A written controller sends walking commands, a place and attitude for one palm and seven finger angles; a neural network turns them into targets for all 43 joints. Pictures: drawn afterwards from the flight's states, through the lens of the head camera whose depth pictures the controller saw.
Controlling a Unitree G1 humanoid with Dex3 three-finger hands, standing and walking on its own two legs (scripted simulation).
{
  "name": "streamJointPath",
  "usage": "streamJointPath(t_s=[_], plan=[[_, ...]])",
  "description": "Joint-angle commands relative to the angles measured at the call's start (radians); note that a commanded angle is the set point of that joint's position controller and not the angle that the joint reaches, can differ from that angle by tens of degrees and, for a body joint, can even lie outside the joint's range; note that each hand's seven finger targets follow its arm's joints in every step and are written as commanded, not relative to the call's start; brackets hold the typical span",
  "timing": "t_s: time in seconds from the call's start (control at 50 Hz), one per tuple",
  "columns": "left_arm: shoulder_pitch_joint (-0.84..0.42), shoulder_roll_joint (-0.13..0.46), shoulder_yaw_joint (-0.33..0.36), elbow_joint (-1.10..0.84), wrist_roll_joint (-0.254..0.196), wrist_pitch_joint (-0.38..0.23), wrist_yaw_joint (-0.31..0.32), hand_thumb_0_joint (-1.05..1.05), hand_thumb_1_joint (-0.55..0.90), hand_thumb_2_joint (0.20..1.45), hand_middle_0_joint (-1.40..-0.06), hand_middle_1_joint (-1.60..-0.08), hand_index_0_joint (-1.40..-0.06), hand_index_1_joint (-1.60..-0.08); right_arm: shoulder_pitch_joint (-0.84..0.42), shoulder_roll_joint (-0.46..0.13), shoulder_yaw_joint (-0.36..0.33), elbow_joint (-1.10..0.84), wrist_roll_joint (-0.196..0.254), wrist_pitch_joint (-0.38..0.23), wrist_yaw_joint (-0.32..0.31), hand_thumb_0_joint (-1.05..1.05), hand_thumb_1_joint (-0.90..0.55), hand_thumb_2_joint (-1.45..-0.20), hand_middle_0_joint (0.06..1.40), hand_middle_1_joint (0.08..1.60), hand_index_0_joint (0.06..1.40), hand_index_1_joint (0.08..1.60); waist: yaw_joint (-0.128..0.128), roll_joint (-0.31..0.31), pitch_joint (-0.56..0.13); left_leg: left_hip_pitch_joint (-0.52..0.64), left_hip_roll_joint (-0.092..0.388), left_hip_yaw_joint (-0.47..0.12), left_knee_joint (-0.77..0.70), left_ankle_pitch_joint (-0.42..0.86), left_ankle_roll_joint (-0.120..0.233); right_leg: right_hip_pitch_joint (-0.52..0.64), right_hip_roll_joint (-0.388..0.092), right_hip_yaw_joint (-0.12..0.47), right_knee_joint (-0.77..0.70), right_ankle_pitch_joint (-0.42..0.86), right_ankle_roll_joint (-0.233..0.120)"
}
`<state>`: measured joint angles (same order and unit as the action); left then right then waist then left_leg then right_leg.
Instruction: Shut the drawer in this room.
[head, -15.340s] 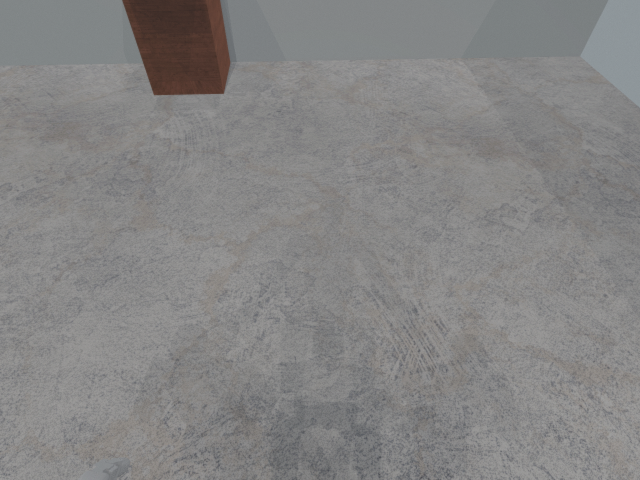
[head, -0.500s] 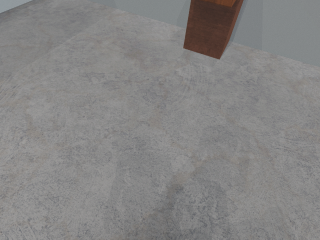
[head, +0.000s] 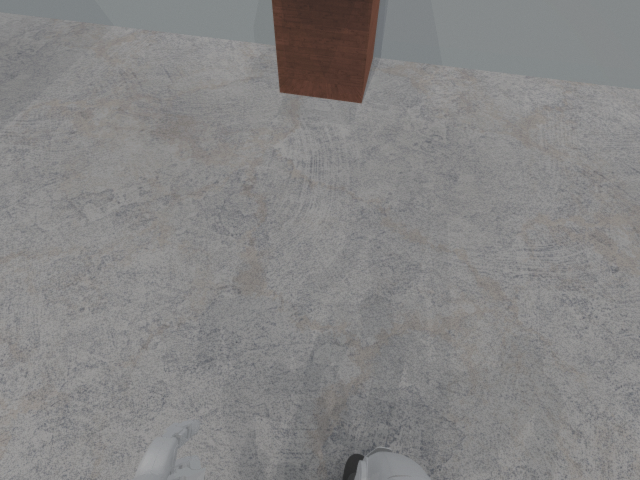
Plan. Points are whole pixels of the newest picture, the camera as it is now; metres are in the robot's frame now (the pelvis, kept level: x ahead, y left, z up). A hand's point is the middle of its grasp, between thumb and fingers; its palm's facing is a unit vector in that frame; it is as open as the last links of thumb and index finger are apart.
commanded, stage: stand and wait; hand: left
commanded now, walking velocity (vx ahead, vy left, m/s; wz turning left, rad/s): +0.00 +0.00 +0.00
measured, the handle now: out of the picture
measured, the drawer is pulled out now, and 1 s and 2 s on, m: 0.28 0.28 0.28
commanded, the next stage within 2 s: turn or walk to find it in 0.58 s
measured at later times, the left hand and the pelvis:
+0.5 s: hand out of the picture +0.14 +0.21 -0.15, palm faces +0.07 -0.98 -0.16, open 7.4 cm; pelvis +0.13 +0.03 +0.03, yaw +0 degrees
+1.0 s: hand (191, 424) +0.21 +0.19 -0.14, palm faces +0.07 -0.97 -0.23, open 7.4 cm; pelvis +0.21 +0.01 +0.02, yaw +0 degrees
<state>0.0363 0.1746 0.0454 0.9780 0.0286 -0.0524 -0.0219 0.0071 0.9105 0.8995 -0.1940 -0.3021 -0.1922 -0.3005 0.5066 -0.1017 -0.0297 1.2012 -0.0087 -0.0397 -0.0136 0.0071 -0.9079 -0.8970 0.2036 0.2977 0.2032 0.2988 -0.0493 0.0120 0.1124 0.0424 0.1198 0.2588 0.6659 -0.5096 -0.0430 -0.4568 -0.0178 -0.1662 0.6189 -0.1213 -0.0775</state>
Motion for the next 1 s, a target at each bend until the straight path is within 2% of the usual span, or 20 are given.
streamJointPath(t_s=[0.0, 0.04, 0.1, 0.2, 0.28, 0.32, 0.36, 0.38, 0.4, 0.48, 0.56, 0.66, 0.76, 0.82, 0.86, 0.88, 0.9, 0.92, 0.94, 0.98], plan=[[0.380, 0.256, 0.051, 0.076, -0.023, -0.014, 0.039, 0.000, 0.900, 0.900, -0.200, -0.300, -0.200, -0.300, -0.036, -0.117, -0.020, -0.123, 0.019, -0.014, -0.013, 0.000, -0.900, -0.900, 0.200, 0.300, 0.200, 0.300, 0.152, -0.198, -0.335, -0.535, -0.033, -0.267, 0.736, -0.049, 0.022, 0.610, -0.441, 0.508, -0.207, 0.656, -0.210], [0.239, 0.160, 0.028, 0.047, -0.024, -0.007, 0.049, 0.000, 0.900, 0.900, -0.200, -0.300, -0.200, -0.300, -0.125, -0.110, -0.021, -0.132, 0.005, 0.002, -0.012, 0.000, -0.900, -0.900, 0.200, 0.300, 0.200, 0.300, 0.097, -0.016, -0.135, -0.553, 0.022, -0.276, 0.668, 0.052, 0.025, 0.346, -0.369, 0.371, -0.262, 0.483, -0.164], [0.131, 0.106, 0.002, 0.023, -0.014, -0.010, 0.052, 0.000, 0.900, 0.900, -0.200, -0.300, -0.200, -0.300, -0.037, -0.061, -0.004, -0.113, -0.004, 0.039, -0.012, 0.000, -0.900, -0.900, 0.200, 0.300, 0.200, 0.300, -0.002, -0.059, -0.154, -0.402, 0.029, -0.235, 0.427, 0.091, 0.003, 0.151, -0.275, 0.178, -0.301, 0.412, -0.096], [0.132, 0.103, 0.000, 0.019, -0.013, 0.005, 0.043, 0.000, 0.900, 0.900, -0.200, -0.300, -0.200, -0.300, -0.114, -0.065, 0.009, -0.155, -0.004, 0.040, -0.005, 0.000, -0.900, -0.900, 0.200, 0.300, 0.200, 0.300, 0.020, -0.153, -0.144, -0.361, -0.007, -0.186, 0.146, 0.176, -0.012, 0.165, -0.213, 0.161, -0.322, 0.232, -0.084], [0.143, 0.118, 0.000, 0.052, -0.018, 0.013, 0.041, 0.000, 0.900, 0.900, -0.200, -0.300, -0.200, -0.300, -0.171, -0.103, 0.006, -0.152, -0.007, 0.022, -0.002, 0.000, -0.900, -0.900, 0.200, 0.300, 0.200, 0.300, 0.018, -0.121, -0.119, -0.216, -0.019, -0.182, -0.136, 0.335, -0.014, 0.159, -0.185, 0.157, -0.276, 0.089, -0.031], [0.187, 0.080, -0.009, 0.059, -0.022, 0.023, 0.043, 0.000, 0.900, 0.900, -0.200, -0.300, -0.200, -0.300, -0.179, -0.174, 0.001, -0.145, -0.008, 0.003, -0.003, 0.000, -0.900, -0.900, 0.200, 0.300, 0.200, 0.300, 0.033, 0.049, -0.121, -0.151, 0.076, -0.291, -0.262, 0.534, 0.023, 0.142, -0.104, 0.131, -0.216, -0.054, 0.046], [0.232, 0.067, -0.014, 0.080, -0.022, 0.035, 0.046, 0.000, 0.900, 0.900, -0.200, -0.300, -0.200, -0.300, -0.257, -0.209, 0.002, -0.153, -0.007, 0.001, -0.007, 0.000, -0.900, -0.900, 0.200, 0.300, 0.200, 0.300, 0.064, 0.200, -0.081, -0.268, 0.144, -0.370, -0.362, 0.500, 0.085, 0.236, -0.069, 0.085, -0.187, -0.143, 0.096], [0.241, 0.075, -0.017, 0.091, -0.023, 0.038, 0.045, 0.000, 0.900, 0.900, -0.200, -0.300, -0.200, -0.300, -0.284, -0.206, 0.004, -0.159, -0.002, 0.005, -0.011, 0.000, -0.900, -0.900, 0.200, 0.300, 0.200, 0.300, 0.071, 0.207, -0.075, -0.302, 0.137, -0.372, -0.408, 0.459, 0.095, 0.289, -0.071, 0.083, -0.182, -0.135, 0.103], [0.258, 0.074, -0.021, 0.105, -0.021, 0.036, 0.043, 0.000, 0.900, 0.900, -0.200, -0.300, -0.200, -0.300, -0.309, -0.201, 0.006, -0.160, -0.001, 0.006, -0.013, 0.000, -0.900, -0.900, 0.200, 0.300, 0.200, 0.300, 0.083, 0.163, -0.067, -0.288, 0.114, -0.347, -0.400, 0.452, 0.089, 0.296, -0.079, 0.095, -0.210, -0.102, 0.099], [0.292, 0.081, -0.035, 0.142, -0.021, 0.019, 0.049, 0.000, 0.900, 0.900, -0.200, -0.300, -0.200, -0.300, -0.258, -0.169, 0.011, -0.128, 0.004, -0.001, -0.017, 0.000, -0.900, -0.900, 0.200, 0.300, 0.200, 0.300, 0.051, 0.027, -0.125, -0.142, 0.051, -0.253, -0.312, 0.619, 0.051, 0.303, -0.125, 0.128, -0.290, 0.090, 0.086], [0.305, 0.076, -0.035, 0.156, -0.019, 0.015, 0.057, 0.000, 0.900, 0.900, -0.200, -0.300, -0.200, -0.300, -0.235, -0.167, 0.006, -0.108, 0.003, -0.002, -0.021, 0.000, -0.900, -0.900, 0.200, 0.300, 0.200, 0.300, 0.044, -0.008, -0.135, -0.104, 0.048, -0.244, -0.305, 0.695, 0.055, 0.316, -0.128, 0.121, -0.283, 0.134, 0.086], [0.334, 0.061, -0.027, 0.177, -0.015, 0.019, 0.046, 0.000, 0.900, 0.900, -0.200, -0.300, -0.200, -0.300, -0.201, -0.172, 0.002, -0.086, -0.003, -0.001, -0.013, 0.000, -0.900, -0.900, 0.200, 0.300, 0.200, 0.300, 0.040, 0.012, -0.092, -0.131, 0.050, -0.249, -0.320, 0.388, 0.075, 0.270, -0.107, 0.079, -0.210, -0.117, 0.072], [0.285, 0.031, -0.025, 0.134, -0.002, 0.023, 0.026, 0.000, 0.900, 0.900, -0.200, -0.300, -0.200, -0.300, -0.122, -0.213, -0.024, -0.074, -0.010, 0.006, -0.012, 0.000, -0.900, -0.900, 0.200, 0.300, 0.200, 0.300, 0.014, 0.133, 0.027, -0.120, 0.179, -0.479, -0.453, 0.059, 0.194, 0.009, -0.051, 0.028, 0.057, -0.339, 0.078], [0.237, 0.023, -0.017, 0.099, -0.004, 0.017, 0.018, 0.000, 0.900, 0.900, -0.200, -0.300, -0.200, -0.300, -0.107, -0.209, -0.026, -0.073, -0.017, 0.000, -0.011, 0.000, -0.900, -0.900, 0.200, 0.300, 0.200, 0.300, 0.020, 0.118, 0.021, -0.156, 0.210, -0.499, -0.450, 0.106, 0.228, -0.006, -0.074, 0.064, 0.093, -0.378, 0.068], [0.328, 0.015, -0.013, 0.122, -0.004, 0.008, 0.013, 0.000, 0.900, 0.900, -0.200, -0.300, -0.200, -0.300, -0.175, -0.200, -0.022, -0.092, -0.013, -0.002, -0.010, 0.000, -0.900, -0.900, 0.200, 0.300, 0.200, 0.300, 0.087, 0.055, -0.037, -0.278, 0.147, -0.385, -0.355, 0.114, 0.174, 0.225, -0.064, 0.042, -0.105, -0.256, 0.067], [0.418, 0.044, -0.002, 0.154, -0.002, 0.002, 0.016, 0.000, 0.900, 0.900, -0.200, -0.300, -0.200, -0.300, -0.210, -0.175, -0.018, -0.110, -0.010, -0.004, -0.009, 0.000, -0.900, -0.900, 0.200, 0.300, 0.200, 0.300, 0.132, -0.055, -0.040, -0.437, 0.063, -0.285, -0.221, 0.088, 0.124, 0.419, -0.098, 0.094, -0.207, -0.218, 0.055], [0.529, 0.128, 0.015, 0.183, 0.003, -0.004, 0.026, 0.000, 0.900, 0.900, -0.200, -0.300, -0.200, -0.300, -0.239, -0.116, -0.006, -0.145, 0.001, -0.010, -0.002, 0.000, -0.900, -0.900, 0.200, 0.300, 0.200, 0.300, 0.175, -0.295, -0.054, -0.655, -0.068, -0.139, 0.038, 0.046, 0.070, 0.584, -0.293, 0.373, -0.363, -0.342, -0.017], [0.621, 0.183, 0.029, 0.203, -0.011, -0.006, 0.036, 0.000, 0.900, 0.900, -0.200, -0.300, -0.200, -0.300, -0.329, -0.140, -0.010, -0.186, -0.007, -0.010, 0.005, 0.000, -0.900, -0.900, 0.200, 0.300, 0.200, 0.300, 0.220, -0.378, -0.003, -0.769, -0.075, -0.157, 0.255, -0.058, 0.061, 0.567, -0.435, 0.610, -0.482, -0.377, -0.094], [0.632, 0.161, 0.024, 0.204, -0.012, -0.007, 0.045, 0.000, 0.900, 0.900, -0.200, -0.300, -0.200, -0.300, -0.379, -0.162, -0.019, -0.204, -0.013, -0.005, 0.008, 0.000, -0.900, -0.900, 0.200, 0.300, 0.200, 0.300, 0.209, -0.295, 0.051, -0.822, -0.044, -0.219, 0.382, -0.014, 0.065, 0.525, -0.460, 0.618, -0.491, -0.308, -0.112], [0.542, 0.098, 0.008, 0.178, -0.005, -0.012, 0.048, 0.000, 0.900, 0.900, -0.200, -0.300, -0.200, -0.300, -0.364, -0.125, -0.026, -0.184, -0.011, -0.004, 0.016, 0.000, -0.900, -0.900, 0.200, 0.300, 0.200, 0.300, 0.146, -0.098, 0.114, -0.854, 0.002, -0.242, 0.482, 0.119, 0.056, 0.465, -0.416, 0.454, -0.456, -0.191, -0.102]])
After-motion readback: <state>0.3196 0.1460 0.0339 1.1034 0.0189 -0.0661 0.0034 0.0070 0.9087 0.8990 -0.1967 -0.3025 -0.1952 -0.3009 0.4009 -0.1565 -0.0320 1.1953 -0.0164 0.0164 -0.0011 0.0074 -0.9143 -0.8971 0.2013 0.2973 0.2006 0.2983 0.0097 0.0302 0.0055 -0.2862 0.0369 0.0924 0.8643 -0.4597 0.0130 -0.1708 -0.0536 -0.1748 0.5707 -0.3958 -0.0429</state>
